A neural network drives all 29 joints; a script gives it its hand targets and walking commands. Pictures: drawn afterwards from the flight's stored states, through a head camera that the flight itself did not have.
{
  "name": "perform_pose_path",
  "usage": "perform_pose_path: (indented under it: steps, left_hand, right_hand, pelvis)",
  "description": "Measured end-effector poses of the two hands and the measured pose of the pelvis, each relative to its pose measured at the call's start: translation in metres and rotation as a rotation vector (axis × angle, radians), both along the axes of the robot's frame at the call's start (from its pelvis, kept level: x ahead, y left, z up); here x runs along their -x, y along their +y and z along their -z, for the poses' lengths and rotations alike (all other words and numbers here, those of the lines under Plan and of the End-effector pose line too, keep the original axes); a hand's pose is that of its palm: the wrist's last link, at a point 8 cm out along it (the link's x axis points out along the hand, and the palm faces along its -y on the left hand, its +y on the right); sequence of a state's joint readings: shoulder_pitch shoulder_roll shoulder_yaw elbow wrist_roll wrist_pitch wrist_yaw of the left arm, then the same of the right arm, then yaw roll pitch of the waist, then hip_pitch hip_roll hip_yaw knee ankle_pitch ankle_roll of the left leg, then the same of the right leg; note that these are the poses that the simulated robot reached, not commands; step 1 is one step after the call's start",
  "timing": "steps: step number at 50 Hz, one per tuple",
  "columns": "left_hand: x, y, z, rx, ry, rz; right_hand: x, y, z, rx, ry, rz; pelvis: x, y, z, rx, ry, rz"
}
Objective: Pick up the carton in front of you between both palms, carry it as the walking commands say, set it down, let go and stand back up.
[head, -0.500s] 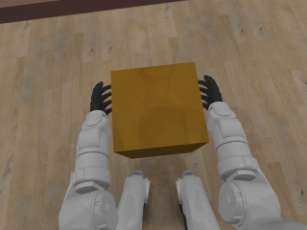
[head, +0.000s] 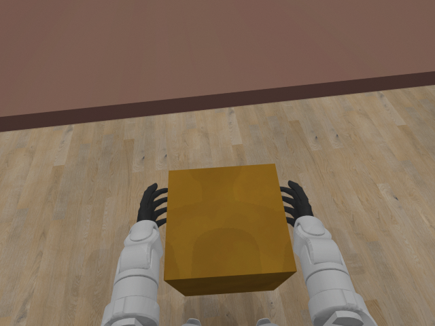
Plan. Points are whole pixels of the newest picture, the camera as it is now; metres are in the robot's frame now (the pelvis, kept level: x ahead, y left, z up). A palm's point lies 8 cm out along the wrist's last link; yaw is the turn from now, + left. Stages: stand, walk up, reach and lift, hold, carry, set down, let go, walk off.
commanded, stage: reach and lift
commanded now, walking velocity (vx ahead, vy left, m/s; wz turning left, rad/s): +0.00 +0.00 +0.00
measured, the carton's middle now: (226, 236) +0.33 +0.01 -0.10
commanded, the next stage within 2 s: hold in 1.34 s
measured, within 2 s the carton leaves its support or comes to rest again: neither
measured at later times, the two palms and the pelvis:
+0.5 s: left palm (134, 214) +0.30 +0.15 +0.08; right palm (324, 214) +0.30 -0.15 +0.07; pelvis +0.01 +0.00 +0.05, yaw +0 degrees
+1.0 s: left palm (133, 207) +0.31 +0.15 +0.09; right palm (325, 206) +0.30 -0.15 +0.08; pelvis +0.01 +0.00 +0.06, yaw +0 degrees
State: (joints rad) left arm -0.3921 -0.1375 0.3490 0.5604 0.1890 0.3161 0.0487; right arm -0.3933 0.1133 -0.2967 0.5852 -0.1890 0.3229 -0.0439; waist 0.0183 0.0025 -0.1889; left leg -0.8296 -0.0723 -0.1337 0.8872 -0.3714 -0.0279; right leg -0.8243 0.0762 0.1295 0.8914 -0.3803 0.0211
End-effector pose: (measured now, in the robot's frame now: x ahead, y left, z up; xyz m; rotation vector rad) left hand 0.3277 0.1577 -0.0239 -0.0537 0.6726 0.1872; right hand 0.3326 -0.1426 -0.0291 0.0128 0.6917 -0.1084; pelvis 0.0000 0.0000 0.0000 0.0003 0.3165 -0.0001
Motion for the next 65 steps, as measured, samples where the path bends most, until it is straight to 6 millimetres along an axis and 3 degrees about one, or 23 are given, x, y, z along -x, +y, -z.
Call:
perform_pose_path:
  steps: [10,19,34,65]
  left_hand:
    - [0.012,-0.002,-0.059,-0.007,-0.013,0.023]
    - [0.021,-0.004,-0.099,-0.038,-0.02,0.06]
    - [0.026,-0.003,-0.104,-0.039,-0.001,0.061]
    - [0.02,-0.004,-0.118,-0.065,-0.001,0.078]
  right_hand:
    - [0.017,-0.003,-0.06,0.004,-0.014,0.016]
    - [0.03,-0.004,-0.1,0.032,-0.021,0.008]
    - [0.035,-0.004,-0.105,0.031,-0.002,0.007]
    - [0.028,-0.005,-0.119,0.056,-0.002,-0.012]
  pelvis:
    - [-0.016,0.001,-0.038,0.001,-0.175,0.001]
    - [-0.017,0.002,-0.052,0.002,-0.323,0.0]
    - [-0.001,0.003,-0.052,0.002,-0.377,0.003]
    - [-0.021,0.001,-0.058,0.001,-0.4,-0.002]
